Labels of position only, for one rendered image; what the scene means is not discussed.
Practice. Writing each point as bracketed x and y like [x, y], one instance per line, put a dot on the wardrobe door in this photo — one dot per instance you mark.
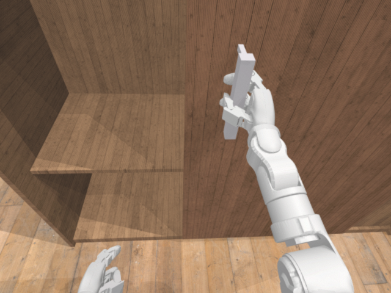
[327, 64]
[379, 217]

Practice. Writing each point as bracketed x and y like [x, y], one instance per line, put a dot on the robot right forearm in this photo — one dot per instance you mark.
[293, 219]

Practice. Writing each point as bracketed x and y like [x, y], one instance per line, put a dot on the right robot hand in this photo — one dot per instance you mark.
[258, 108]

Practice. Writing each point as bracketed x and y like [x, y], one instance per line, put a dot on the robot right upper arm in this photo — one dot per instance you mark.
[313, 270]

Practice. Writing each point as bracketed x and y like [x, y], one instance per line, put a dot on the handle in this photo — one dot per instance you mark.
[243, 73]

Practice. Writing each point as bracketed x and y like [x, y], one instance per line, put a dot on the left robot hand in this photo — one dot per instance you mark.
[96, 279]

